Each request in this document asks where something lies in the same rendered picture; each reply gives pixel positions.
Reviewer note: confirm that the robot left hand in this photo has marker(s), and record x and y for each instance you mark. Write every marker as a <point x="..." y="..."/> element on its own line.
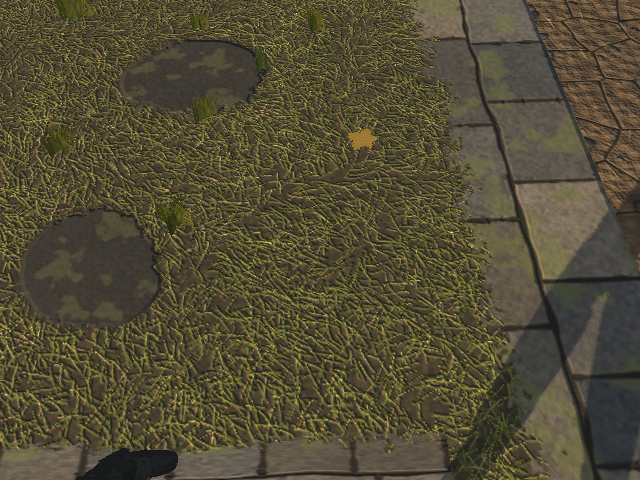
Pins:
<point x="135" y="465"/>

